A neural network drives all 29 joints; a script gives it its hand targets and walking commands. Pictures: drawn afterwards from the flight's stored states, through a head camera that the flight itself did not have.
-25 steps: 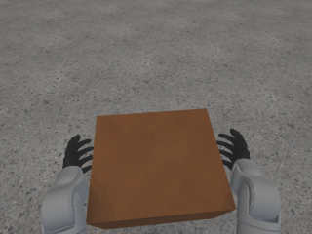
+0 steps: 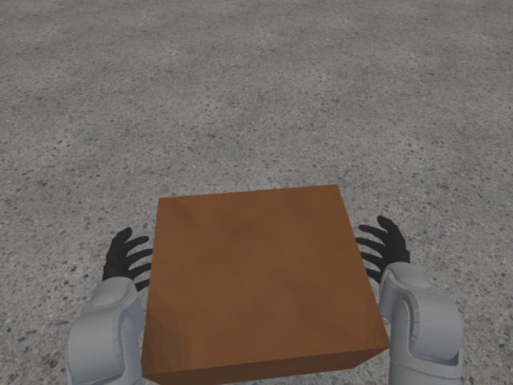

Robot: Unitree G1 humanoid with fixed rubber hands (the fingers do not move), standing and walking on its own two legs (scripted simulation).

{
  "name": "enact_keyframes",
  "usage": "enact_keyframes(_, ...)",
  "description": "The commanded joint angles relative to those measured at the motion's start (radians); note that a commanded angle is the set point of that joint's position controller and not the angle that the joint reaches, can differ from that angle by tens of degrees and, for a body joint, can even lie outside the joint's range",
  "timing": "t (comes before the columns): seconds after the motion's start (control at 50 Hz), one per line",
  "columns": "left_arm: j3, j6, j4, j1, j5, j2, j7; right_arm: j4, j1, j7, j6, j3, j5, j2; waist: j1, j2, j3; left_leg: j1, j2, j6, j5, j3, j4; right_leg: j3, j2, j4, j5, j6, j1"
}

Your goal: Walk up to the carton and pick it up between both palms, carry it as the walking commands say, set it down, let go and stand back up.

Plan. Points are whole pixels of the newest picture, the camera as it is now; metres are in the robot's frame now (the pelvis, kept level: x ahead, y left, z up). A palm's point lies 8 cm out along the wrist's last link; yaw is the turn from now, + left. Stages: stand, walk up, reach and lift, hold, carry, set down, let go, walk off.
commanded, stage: carry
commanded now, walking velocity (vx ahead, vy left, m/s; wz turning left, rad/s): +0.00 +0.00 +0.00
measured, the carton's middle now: (256, 284) +0.27 +0.00 +0.00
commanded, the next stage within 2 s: none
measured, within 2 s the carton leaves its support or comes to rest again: neither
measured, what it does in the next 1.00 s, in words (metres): stands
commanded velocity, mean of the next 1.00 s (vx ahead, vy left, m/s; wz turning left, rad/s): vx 0.00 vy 0.00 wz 0.00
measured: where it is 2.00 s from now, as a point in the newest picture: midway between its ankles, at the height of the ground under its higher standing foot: outside the picture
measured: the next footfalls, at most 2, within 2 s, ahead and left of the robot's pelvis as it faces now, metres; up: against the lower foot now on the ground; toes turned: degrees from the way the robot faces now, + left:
none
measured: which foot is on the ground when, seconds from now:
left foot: down 0.00-1.00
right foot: down 0.00-1.00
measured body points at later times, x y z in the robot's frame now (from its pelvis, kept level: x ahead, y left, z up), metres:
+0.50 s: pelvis +0.00 +0.01 +0.01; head -0.01 +0.01 +0.46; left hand +0.26 +0.20 +0.07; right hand +0.27 -0.17 +0.07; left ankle -0.01 +0.11 -0.73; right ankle +0.01 -0.08 -0.73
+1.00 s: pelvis +0.02 +0.03 +0.01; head +0.01 +0.04 +0.46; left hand +0.29 +0.23 +0.05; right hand +0.30 -0.15 +0.05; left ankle -0.01 +0.11 -0.73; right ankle +0.01 -0.08 -0.73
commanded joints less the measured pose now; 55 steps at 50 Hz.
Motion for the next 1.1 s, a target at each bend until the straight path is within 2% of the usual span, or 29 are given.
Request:
enact_keyframes(0.0,-0.782,0.015,-0.048,-0.447,-0.392,-0.735,-0.249,-0.016,-0.371,0.21,0.029,0.747,0.362,0.793,0.002,-0.016,-0.153,0.137,0.062,0.002,0.033,-0.16,-0.089,0.173,-0.153,-0.131,0.29,-0.024,-0.007)
enact_keyframes(0.08,-0.769,0.008,-0.019,-0.457,-0.382,-0.729,-0.251,0.008,-0.378,0.209,0.02,0.732,0.35,0.781,0.002,0.001,-0.144,0.15,0.059,0.015,0.044,-0.167,-0.121,0.154,-0.139,-0.138,0.251,-0.02,-0.015)
enact_keyframes(0.14,-0.753,-0.004,0.006,-0.463,-0.372,-0.724,-0.253,0.029,-0.391,0.211,0.008,0.722,0.343,0.775,0.003,-0.008,-0.142,0.152,0.057,0.019,0.047,-0.165,-0.136,0.144,-0.133,-0.149,0.232,-0.017,-0.006)
enact_keyframes(0.5,-0.665,-0.159,0.211,-0.491,-0.297,-0.699,-0.267,0.219,-0.41,0.236,-0.151,0.631,0.269,0.716,0.005,0.0,-0.182,0.175,0.039,0.02,0.138,-0.148,-0.177,0.114,-0.139,-0.162,0.311,-0.012,0.063)
enact_keyframes(0.68,-0.671,-0.195,0.221,-0.498,-0.292,-0.704,-0.27,0.23,-0.406,0.242,-0.19,0.632,0.262,0.723,0.005,0.004,-0.192,0.198,0.041,0.027,0.208,-0.148,-0.18,0.098,-0.144,-0.141,0.347,-0.004,0.078)
enact_keyframes(0.76,-0.643,-0.217,0.287,-0.512,-0.266,-0.694,-0.278,0.288,-0.427,0.251,-0.214,0.606,0.238,0.713,0.007,0.007,-0.184,0.205,0.048,0.03,0.253,-0.15,-0.18,0.087,-0.145,-0.128,0.34,0.001,0.077)
enact_keyframes(0.78,-0.653,-0.224,0.272,-0.521,-0.272,-0.707,-0.281,0.275,-0.433,0.254,-0.22,0.615,0.242,0.727,0.007,0.004,-0.184,0.208,0.048,0.03,0.262,-0.149,-0.178,0.085,-0.146,-0.127,0.338,0.003,0.077)
enact_keyframes(0.82,-0.627,-0.242,0.327,-0.531,-0.251,-0.693,-0.287,0.33,-0.438,0.261,-0.237,0.586,0.219,0.715,0.008,0.005,-0.187,0.215,0.05,0.031,0.27,-0.15,-0.176,0.084,-0.147,-0.121,0.337,0.004,0.078)
enact_keyframes(0.98,-0.601,-0.317,0.395,-0.556,-0.238,-0.703,-0.309,0.392,-0.456,0.283,-0.312,0.557,0.202,0.73,0.012,0.008,-0.195,0.236,0.053,0.035,0.32,-0.153,-0.166,0.074,-0.146,-0.096,0.342,0.009,0.081)
enact_keyframes(1.0,-0.611,-0.324,0.374,-0.562,-0.248,-0.713,-0.309,0.372,-0.462,0.283,-0.32,0.566,0.213,0.74,0.013,0.01,-0.197,0.241,0.054,0.035,0.335,-0.153,-0.163,0.072,-0.146,-0.091,0.352,0.008,0.083)
enact_keyframes(1.08,-0.581,-0.359,0.441,-0.552,-0.225,-0.686,-0.314,0.435,-0.454,0.289,-0.354,0.534,0.191,0.71,0.014,0.013,-0.204,0.249,0.057,0.039,0.366,-0.152,-0.154,0.066,-0.146,-0.078,0.366,0.01,0.087)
